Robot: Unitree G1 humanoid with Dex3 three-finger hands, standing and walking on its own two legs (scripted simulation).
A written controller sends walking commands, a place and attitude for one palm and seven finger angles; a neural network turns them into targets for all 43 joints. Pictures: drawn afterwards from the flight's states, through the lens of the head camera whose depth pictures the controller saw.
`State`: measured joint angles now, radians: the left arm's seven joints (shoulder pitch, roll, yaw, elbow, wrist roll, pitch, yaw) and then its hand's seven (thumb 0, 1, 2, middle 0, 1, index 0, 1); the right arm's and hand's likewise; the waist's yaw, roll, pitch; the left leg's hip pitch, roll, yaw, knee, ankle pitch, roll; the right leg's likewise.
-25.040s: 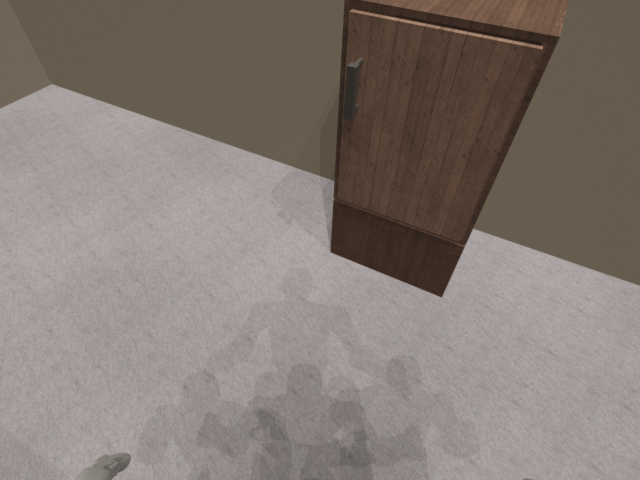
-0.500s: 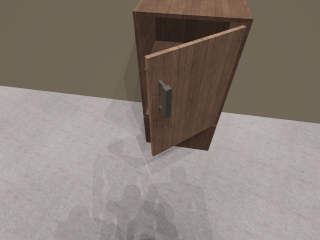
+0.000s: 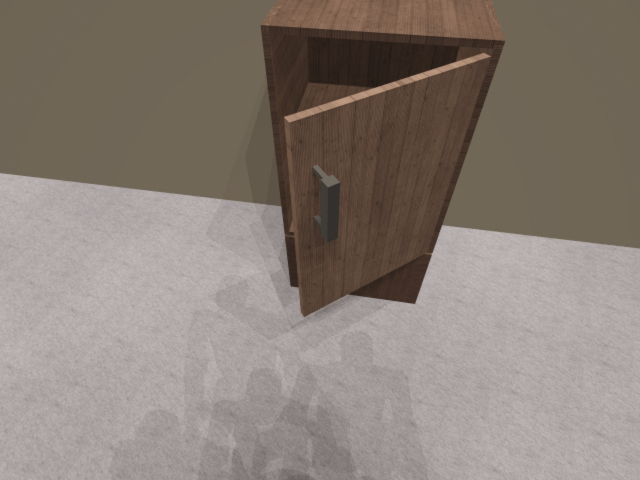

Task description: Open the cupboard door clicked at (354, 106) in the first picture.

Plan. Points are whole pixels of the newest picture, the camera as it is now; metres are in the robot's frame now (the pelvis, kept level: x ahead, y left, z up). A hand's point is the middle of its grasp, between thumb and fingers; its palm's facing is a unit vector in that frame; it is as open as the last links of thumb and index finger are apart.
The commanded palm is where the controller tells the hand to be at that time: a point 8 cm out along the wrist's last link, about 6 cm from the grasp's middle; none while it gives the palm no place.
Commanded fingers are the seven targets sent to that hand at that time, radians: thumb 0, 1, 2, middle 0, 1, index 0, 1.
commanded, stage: walk to a spot facing it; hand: left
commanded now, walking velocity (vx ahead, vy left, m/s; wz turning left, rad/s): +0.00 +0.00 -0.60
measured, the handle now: (323, 203) +0.57 +0.03 -0.02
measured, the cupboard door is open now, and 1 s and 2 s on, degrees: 41 41 41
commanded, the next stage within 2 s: none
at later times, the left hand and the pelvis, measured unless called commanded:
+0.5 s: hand out of the picture +0.09 +0.17 -0.17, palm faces -0.10 -0.95 -0.31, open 7.4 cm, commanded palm none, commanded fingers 0.00 0.90 0.90 -0.20 -0.30 -0.20 -0.30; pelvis -0.01 -0.03 -0.02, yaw -11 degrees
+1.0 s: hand out of the picture +0.12 +0.15 -0.17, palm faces -0.33 -0.91 -0.25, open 7.4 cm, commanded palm none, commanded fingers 0.00 0.90 0.90 -0.20 -0.30 -0.20 -0.30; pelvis +0.02 -0.02 +0.00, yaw -27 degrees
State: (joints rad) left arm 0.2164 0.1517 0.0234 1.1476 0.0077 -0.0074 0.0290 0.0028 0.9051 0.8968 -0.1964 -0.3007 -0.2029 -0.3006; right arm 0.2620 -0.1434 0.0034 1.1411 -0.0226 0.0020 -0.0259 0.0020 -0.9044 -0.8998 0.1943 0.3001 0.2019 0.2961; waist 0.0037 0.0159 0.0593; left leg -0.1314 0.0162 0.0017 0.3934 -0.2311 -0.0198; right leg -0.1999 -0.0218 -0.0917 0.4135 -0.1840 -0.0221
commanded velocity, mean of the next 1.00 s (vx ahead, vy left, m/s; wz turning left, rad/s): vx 0.00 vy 0.00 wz -0.60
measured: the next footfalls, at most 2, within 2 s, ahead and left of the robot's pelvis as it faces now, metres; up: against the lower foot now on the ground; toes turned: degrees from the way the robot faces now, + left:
left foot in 1.06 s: +0.12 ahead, +0.09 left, +0.00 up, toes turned -33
right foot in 1.42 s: -0.02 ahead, -0.15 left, +0.00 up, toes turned -47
